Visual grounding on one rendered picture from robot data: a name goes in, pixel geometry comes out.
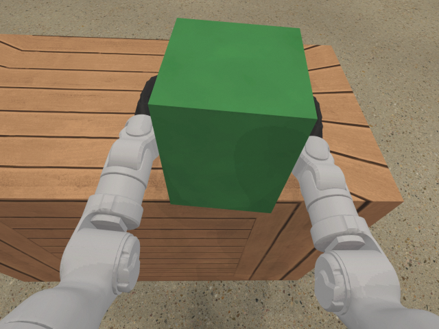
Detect carton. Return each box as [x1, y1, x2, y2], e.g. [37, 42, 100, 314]
[148, 18, 318, 213]

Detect robot left forearm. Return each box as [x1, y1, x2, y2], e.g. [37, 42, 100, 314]
[60, 114, 159, 280]

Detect right robot hand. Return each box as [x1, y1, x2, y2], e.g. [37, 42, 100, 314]
[310, 97, 323, 138]

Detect left robot hand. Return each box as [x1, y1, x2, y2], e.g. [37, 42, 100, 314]
[134, 75, 157, 116]

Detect robot right forearm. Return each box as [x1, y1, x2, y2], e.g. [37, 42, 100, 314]
[292, 136, 401, 299]

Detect left robot upper arm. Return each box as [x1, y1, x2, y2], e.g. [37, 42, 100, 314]
[0, 228, 140, 329]

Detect right robot upper arm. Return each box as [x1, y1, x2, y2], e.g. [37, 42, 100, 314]
[314, 250, 439, 329]

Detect pedestal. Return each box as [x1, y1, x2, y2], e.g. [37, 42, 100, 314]
[0, 34, 404, 282]

